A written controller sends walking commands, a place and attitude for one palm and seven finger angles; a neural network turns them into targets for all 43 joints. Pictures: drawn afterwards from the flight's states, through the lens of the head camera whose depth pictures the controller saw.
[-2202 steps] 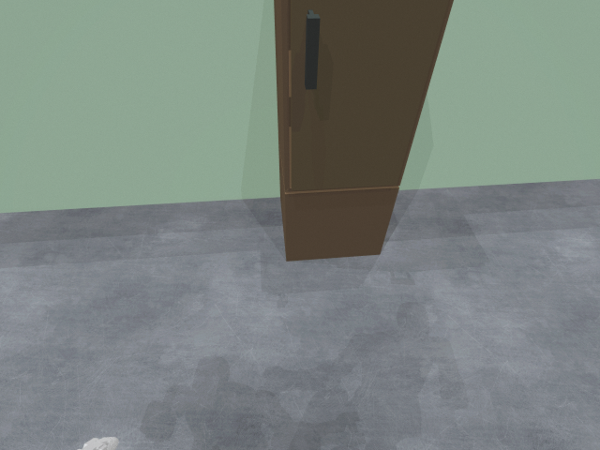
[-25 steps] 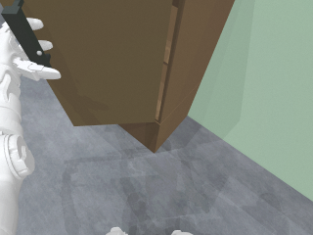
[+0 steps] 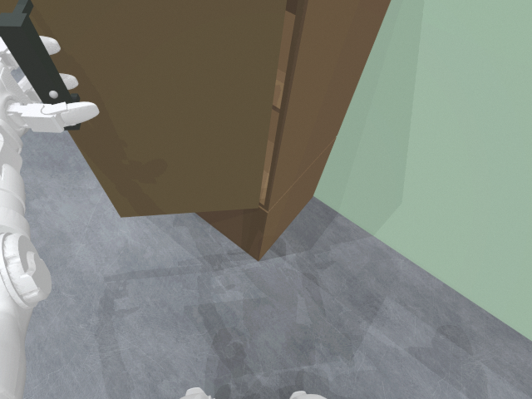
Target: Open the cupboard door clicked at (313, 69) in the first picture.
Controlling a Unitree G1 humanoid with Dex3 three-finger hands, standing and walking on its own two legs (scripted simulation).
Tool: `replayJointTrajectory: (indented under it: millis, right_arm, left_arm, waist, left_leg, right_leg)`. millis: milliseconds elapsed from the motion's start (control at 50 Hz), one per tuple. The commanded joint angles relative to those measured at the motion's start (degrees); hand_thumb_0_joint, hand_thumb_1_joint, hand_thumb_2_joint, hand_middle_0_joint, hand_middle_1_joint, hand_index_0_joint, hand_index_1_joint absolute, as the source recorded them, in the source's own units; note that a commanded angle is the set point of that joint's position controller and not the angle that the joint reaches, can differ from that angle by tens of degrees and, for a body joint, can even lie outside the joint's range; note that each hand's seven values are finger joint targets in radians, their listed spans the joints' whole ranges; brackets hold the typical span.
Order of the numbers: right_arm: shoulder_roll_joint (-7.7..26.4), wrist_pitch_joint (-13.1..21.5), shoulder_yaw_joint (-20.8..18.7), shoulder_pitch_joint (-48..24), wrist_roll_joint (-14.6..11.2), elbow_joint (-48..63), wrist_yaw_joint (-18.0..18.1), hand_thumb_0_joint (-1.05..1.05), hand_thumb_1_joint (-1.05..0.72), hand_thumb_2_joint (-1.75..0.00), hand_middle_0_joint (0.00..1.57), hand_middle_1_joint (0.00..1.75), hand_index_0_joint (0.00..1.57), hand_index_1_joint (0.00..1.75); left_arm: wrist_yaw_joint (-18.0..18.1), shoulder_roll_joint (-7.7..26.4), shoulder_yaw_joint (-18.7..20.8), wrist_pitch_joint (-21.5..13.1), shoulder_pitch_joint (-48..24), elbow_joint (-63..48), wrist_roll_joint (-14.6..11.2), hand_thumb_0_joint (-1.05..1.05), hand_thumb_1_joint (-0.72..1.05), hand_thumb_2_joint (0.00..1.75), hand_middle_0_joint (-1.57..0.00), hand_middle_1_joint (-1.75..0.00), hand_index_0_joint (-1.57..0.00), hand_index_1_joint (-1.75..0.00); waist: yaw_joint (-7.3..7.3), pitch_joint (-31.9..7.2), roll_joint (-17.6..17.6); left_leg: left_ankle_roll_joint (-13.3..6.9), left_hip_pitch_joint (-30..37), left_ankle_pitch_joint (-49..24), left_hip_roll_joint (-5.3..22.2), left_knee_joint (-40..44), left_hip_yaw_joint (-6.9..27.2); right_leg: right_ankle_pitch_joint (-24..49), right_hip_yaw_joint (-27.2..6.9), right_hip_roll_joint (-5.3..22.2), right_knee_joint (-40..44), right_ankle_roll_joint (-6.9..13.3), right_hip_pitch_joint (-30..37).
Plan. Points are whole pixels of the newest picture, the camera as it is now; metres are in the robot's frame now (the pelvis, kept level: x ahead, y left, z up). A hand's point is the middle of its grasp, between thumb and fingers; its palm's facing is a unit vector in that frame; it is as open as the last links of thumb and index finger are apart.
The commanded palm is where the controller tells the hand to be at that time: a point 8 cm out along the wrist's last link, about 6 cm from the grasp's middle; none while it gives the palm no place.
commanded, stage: close the thumb around the handle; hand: left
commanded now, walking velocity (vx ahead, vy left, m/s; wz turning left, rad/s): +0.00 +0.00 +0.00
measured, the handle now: (49, 69) +0.55 +0.26 +0.15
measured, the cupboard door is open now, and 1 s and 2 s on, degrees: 45 54 54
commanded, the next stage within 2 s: pull the door open along its arc in 0.42 s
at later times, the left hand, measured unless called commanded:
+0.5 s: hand (62, 92) +0.51 +0.24 +0.15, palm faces +0.07 -1.00 +0.01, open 5.9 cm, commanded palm +0.48 +0.28 +0.15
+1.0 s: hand (61, 123) +0.45 +0.23 +0.15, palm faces +0.02 -1.00 +0.01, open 6.3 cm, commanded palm +0.40 +0.28 +0.15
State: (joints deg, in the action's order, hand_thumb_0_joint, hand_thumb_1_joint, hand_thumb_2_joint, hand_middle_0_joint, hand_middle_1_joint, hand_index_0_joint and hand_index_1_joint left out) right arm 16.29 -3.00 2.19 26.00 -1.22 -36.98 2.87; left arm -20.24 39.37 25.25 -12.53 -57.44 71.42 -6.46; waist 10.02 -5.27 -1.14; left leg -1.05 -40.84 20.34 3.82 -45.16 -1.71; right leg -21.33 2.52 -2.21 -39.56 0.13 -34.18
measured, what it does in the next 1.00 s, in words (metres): stands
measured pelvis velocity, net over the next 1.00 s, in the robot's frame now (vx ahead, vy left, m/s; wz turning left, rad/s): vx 0.02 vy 0.00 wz -0.03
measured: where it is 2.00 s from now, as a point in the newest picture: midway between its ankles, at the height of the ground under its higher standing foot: outside the picture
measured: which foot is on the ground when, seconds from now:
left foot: down 0.00-1.00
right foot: down 0.00-1.00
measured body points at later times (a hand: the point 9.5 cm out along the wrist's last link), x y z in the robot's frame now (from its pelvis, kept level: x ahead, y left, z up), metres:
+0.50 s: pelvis +0.00 +0.00 +0.00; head +0.09 +0.02 +0.44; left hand +0.50 +0.29 +0.15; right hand -0.01 -0.27 -0.11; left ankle +0.01 +0.10 -0.71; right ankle -0.03 -0.12 -0.71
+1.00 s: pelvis +0.02 +0.00 +0.01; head +0.06 +0.00 +0.46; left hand +0.45 +0.28 +0.15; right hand +0.05 -0.27 -0.10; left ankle +0.01 +0.10 -0.71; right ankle -0.03 -0.12 -0.71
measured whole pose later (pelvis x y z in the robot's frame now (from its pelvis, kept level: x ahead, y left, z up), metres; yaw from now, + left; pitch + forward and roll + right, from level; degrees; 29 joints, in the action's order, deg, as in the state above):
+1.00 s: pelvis +0.02 +0.00 +0.01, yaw -2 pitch +11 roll -2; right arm 16.0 -4.1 0.9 23.6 -3.2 -32.6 2.0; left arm -19.6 28.8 25.0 -7.2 -32.6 44.2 -13.3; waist 6.2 -7.2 -2.1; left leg -0.7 -30.7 20.4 3.8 -39.8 -4.5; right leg -21.2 -0.3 -2.2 -35.8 0.3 -25.8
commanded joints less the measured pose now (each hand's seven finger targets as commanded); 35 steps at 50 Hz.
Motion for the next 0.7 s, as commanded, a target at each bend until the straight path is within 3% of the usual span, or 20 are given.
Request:
replayJointTrajectory:
  millis: [0,40,60,180,200,280,340,380,420,440,480,500,520,560,620,680]
  right_arm:
    - [11.0,1.1,-4.0,7.4,-0.2,3.3,0.9,0.00,-0.90,-0.90,0.20,0.30,0.20,0.30]
    - [10.7,1.3,-4.1,7.7,0.0,2.9,0.9,0.00,-0.90,-0.90,0.20,0.30,0.20,0.30]
    - [10.9,1.5,-4.2,7.8,0.0,2.7,0.8,0.00,-0.90,-0.90,0.20,0.30,0.20,0.30]
    - [10.7,1.8,-4.2,7.9,0.3,2.0,0.4,0.00,-0.90,-0.90,0.20,0.30,0.20,0.30]
    - [11.0,1.8,-4.3,8.1,0.4,2.1,0.5,0.00,-0.90,-0.90,0.20,0.30,0.20,0.30]
    - [10.6,1.9,-4.2,7.6,0.5,2.7,0.1,0.00,-0.90,-0.90,0.20,0.30,0.20,0.30]
    - [10.8,1.8,-4.1,7.7,0.3,2.8,0.3,0.00,-0.90,-0.90,0.20,0.30,0.20,0.30]
    - [10.8,1.7,-4.1,7.4,0.1,3.1,0.4,0.00,-0.90,-0.90,0.20,0.30,0.20,0.30]
    - [10.6,1.7,-4.1,7.1,0.2,3.1,0.3,0.00,-0.90,-0.90,0.20,0.30,0.20,0.30]
    - [10.7,1.6,-4.1,7.3,0.1,3.0,0.4,0.00,-0.90,-0.90,0.20,0.30,0.20,0.30]
    - [10.8,1.5,-4.1,7.1,0.0,3.2,0.5,0.00,-0.90,-0.90,0.20,0.30,0.20,0.30]
    - [10.6,1.5,-4.0,6.8,0.0,3.4,0.5,0.00,-0.90,-0.90,0.20,0.30,0.20,0.30]
    - [10.9,1.5,-3.9,7.1,0.0,2.6,0.7,0.00,-0.90,-0.90,0.20,0.30,0.20,0.30]
    - [10.9,1.4,-4.0,7.5,0.0,2.9,0.8,0.00,-0.90,-0.90,0.20,0.30,0.20,0.30]
    - [10.6,1.3,-4.1,6.8,0.0,3.7,0.5,0.00,-0.90,-0.90,0.20,0.30,0.20,0.30]
    - [10.4,0.9,-4.2,6.0,-0.1,4.8,0.3,0.00,-0.90,-0.90,0.20,0.30,0.20,0.30]
  left_arm:
    - [-0.1,15.1,0.4,-3.4,-27.8,-13.2,-0.8,0.00,0.34,0.66,-0.36,-1.29,-0.36,-1.29]
    - [0.3,13.0,-1.0,-4.3,-30.0,-15.9,-1.1,0.00,0.45,0.71,-0.37,-1.30,-0.37,-1.30]
    - [0.5,13.7,0.1,-4.5,-29.7,-16.0,-1.1,0.00,0.51,0.73,-0.37,-1.31,-0.37,-1.31]
    - [1.7,10.4,-1.8,-3.2,-29.0,-13.5,-1.0,0.00,0.84,0.88,-0.40,-1.34,-0.40,-1.34]
    - [2.1,12.6,0.2,-3.1,-28.3,-13.1,-0.8,0.00,0.90,0.90,-0.40,-1.35,-0.40,-1.35]
    - [2.8,11.4,-0.7,-3.5,-27.9,-14.4,-0.5,0.00,0.90,0.90,-0.40,-1.35,-0.40,-1.35]
    - [2.6,12.5,0.5,-3.9,-27.7,-13.8,-1.0,0.00,0.90,0.90,-0.40,-1.35,-0.40,-1.35]
    - [2.3,13.8,1.3,-3.9,-26.1,-13.3,-0.6,0.00,0.90,0.90,-0.40,-1.35,-0.40,-1.35]
    - [1.9,11.9,-0.4,-4.1,-27.8,-14.5,-0.7,0.00,0.90,0.90,-0.40,-1.35,-0.40,-1.35]
    - [1.8,12.4,0.2,-4.2,-27.0,-13.7,-1.1,0.00,0.90,0.90,-0.40,-1.35,-0.40,-1.35]
    - [1.7,14.7,1.5,-4.2,-26.5,-14.3,-0.8,0.00,0.90,0.90,-0.40,-1.35,-0.40,-1.35]
    - [1.4,12.8,0.1,-4.1,-26.4,-14.3,-1.0,0.00,0.90,0.90,-0.40,-1.35,-0.40,-1.35]
    - [1.6,15.0,0.8,-4.0,-30.1,-13.5,-0.8,0.00,0.90,0.90,-0.40,-1.35,-0.40,-1.35]
    - [1.5,15.9,2.0,-4.0,-27.7,-13.1,-0.6,0.00,0.90,0.90,-0.40,-1.35,-0.40,-1.35]
    - [0.8,14.0,1.4,-4.0,-23.6,-14.5,-1.3,0.00,0.90,0.90,-0.40,-1.35,-0.40,-1.35]
    - [0.2,13.6,2.4,-4.0,-18.7,-16.8,-2.3,0.00,0.90,0.90,-0.40,-1.35,-0.40,-1.35]
  waist:
    - [0.42,-21.4,-9.1]
    - [0.87,-22.7,-11.2]
    - [0.36,-24.1,-11.5]
    - [0.68,-22.6,-9.5]
    - [0.19,-22.2,-8.8]
    - [-0.14,-23.8,-9.0]
    - [0.08,-22.7,-6.2]
    - [-0.73,-24.0,-7.0]
    - [-0.14,-23.2,-8.0]
    - [0.01,-22.5,-6.7]
    - [-0.65,-23.9,-7.3]
    - [-0.35,-23.4,-8.4]
    - [0.91,-21.5,-6.5]
    - [-0.04,-23.6,-6.3]
    - [-1.37,-24.2,-7.9]
    - [-2.89,-26.0,-6.8]
  left_leg:
    - [-1.1,24.0,-21.1,-1.7,2.9,3.6]
    - [-0.9,27.2,-23.5,-1.5,2.6,4.4]
    - [-0.6,28.7,-23.9,-1.2,2.6,4.9]
    - [-0.5,28.0,-24.1,-1.2,2.7,5.4]
    - [-0.5,27.4,-24.2,-1.0,2.8,5.5]
    - [-0.5,27.5,-25.2,-1.3,2.5,4.8]
    - [-0.9,25.5,-24.2,-1.5,2.5,4.4]
    - [-0.8,25.6,-24.7,-1.6,2.6,4.1]
    - [-0.8,26.0,-24.1,-1.6,2.7,4.0]
    - [-1.1,25.4,-24.3,-1.6,2.4,4.0]
    - [-1.0,24.9,-24.3,-1.7,2.7,3.7]
    - [-1.0,25.3,-24.3,-1.8,2.7,3.5]
    - [-1.2,23.8,-22.5,-1.7,2.6,3.7]
    - [-1.3,23.9,-23.6,-1.9,2.5,3.5]
    - [-1.0,24.9,-24.7,-1.9,2.8,3.2]
    - [-1.1,25.3,-27.7,-2.1,2.9,2.7]
  right_leg:
    - [19.7,-0.6,-1.2,4.1,0.1,0.3]
    - [19.5,-0.1,-1.4,3.7,0.5,-1.1]
    - [18.8,0.1,-1.5,3.5,0.5,-1.9]
    - [18.4,0.5,-1.4,3.5,0.4,-2.8]
    - [18.5,0.5,-1.4,3.3,0.5,-2.4]
    - [20.3,0.2,-1.4,3.1,0.4,-0.7]
    - [21.2,-0.1,-1.4,3.2,0.4,1.1]
    - [22.1,-0.3,-1.3,3.0,0.4,2.0]
    - [21.9,-0.3,-1.4,3.2,0.3,1.5]
    - [22.2,-0.3,-1.4,3.3,0.4,1.8]
    - [23.1,-0.7,-1.2,3.2,0.2,3.1]
    - [23.1,-0.6,-1.3,3.4,0.2,2.4]
    - [22.2,-0.8,-1.2,3.8,0.0,2.0]
    - [23.6,-1.0,-1.3,3.5,0.0,3.4]
    - [24.1,-0.6,-1.2,3.3,0.2,4.2]
    - [27.9,-0.7,-1.4,2.9,0.2,7.3]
